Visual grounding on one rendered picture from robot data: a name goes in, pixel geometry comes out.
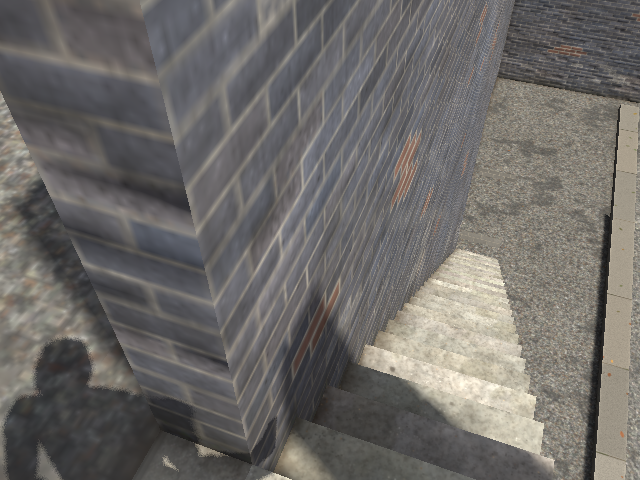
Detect stairs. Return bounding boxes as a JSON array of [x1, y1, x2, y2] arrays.
[[273, 248, 555, 480]]

